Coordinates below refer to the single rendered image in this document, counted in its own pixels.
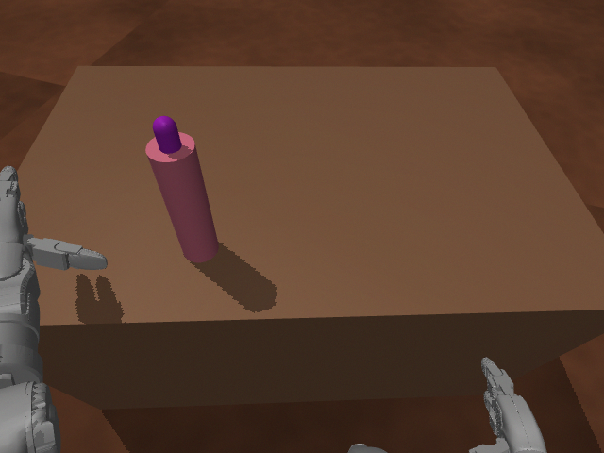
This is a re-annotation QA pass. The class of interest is left robot hand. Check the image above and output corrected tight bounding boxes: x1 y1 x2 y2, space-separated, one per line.
0 166 108 271

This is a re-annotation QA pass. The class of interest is bottle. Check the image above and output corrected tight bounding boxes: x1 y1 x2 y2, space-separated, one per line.
145 116 219 262

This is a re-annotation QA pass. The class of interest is left robot arm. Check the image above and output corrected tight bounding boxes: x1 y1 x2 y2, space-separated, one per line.
0 243 61 453

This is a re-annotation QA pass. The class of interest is right robot hand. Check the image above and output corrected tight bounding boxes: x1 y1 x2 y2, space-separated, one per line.
469 357 547 453

